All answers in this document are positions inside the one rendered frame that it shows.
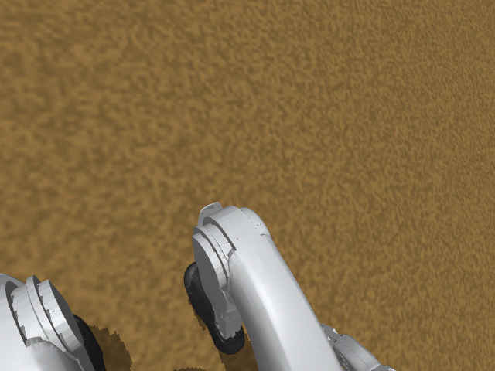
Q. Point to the left robot foot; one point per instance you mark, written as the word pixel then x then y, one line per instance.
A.
pixel 91 345

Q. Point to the right robot hand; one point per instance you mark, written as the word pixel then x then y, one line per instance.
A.
pixel 350 353

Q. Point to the right robot foot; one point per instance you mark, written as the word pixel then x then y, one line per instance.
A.
pixel 204 309

